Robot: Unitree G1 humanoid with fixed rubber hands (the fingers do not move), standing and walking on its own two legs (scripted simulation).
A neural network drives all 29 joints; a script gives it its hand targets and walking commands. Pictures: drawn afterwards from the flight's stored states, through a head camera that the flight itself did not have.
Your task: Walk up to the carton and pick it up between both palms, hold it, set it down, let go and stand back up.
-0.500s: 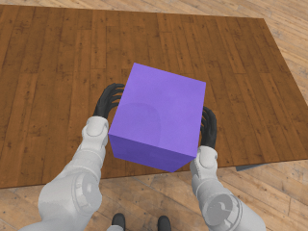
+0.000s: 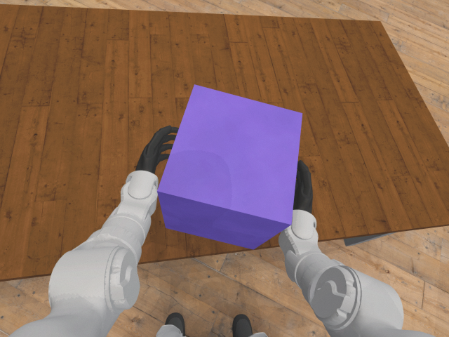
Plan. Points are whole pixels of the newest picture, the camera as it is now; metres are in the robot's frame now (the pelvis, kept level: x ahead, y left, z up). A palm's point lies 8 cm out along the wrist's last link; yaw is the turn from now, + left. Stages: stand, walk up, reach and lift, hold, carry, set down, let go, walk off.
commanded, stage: set down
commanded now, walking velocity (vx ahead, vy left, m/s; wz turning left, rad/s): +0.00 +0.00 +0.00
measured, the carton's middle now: (227, 176) +0.43 -0.02 -0.06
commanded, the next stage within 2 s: none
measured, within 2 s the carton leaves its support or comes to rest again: rests again in 0.14 s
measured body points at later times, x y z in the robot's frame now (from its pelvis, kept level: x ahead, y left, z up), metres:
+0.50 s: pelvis -0.03 +0.02 -0.01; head +0.11 +0.07 +0.42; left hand +0.43 +0.15 -0.03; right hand +0.35 -0.15 -0.04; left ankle +0.02 +0.09 -0.71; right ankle +0.00 -0.17 -0.71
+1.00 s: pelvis -0.04 +0.02 -0.01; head +0.09 +0.07 +0.42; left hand +0.39 +0.16 -0.06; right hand +0.31 -0.16 -0.05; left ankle +0.02 +0.09 -0.71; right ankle +0.00 -0.17 -0.71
